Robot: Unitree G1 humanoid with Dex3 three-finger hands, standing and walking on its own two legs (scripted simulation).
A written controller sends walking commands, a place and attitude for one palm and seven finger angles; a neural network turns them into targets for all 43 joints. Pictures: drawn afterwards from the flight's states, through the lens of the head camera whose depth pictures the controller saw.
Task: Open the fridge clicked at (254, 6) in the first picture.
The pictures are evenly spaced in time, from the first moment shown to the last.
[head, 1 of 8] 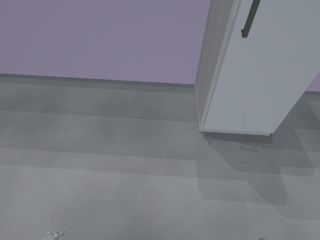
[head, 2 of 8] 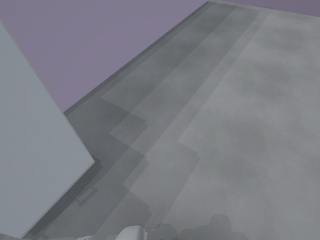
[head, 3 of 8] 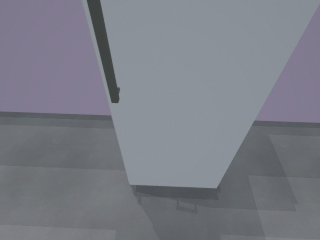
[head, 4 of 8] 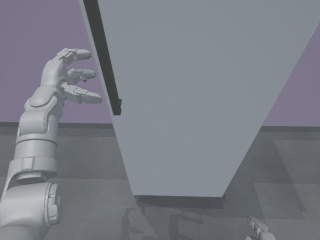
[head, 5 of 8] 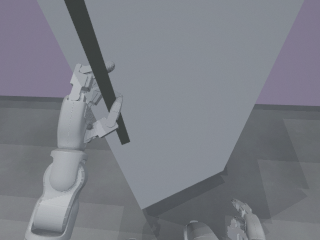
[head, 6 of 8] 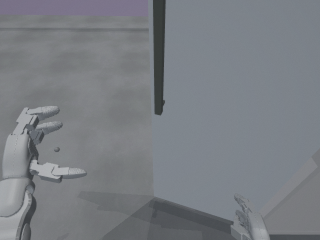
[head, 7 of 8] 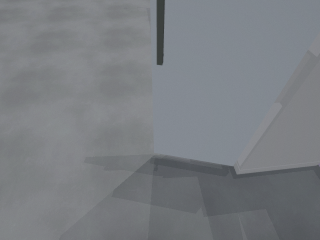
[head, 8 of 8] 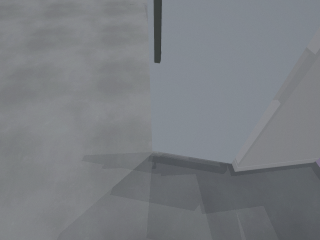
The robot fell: no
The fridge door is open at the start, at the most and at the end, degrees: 0 83 73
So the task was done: yes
